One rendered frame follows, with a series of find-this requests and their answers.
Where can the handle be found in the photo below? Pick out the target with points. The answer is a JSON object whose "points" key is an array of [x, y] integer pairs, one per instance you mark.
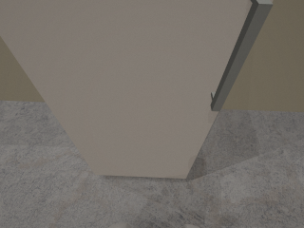
{"points": [[254, 21]]}

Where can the fridge door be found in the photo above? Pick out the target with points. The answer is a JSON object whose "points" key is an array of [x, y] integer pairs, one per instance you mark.
{"points": [[129, 81]]}

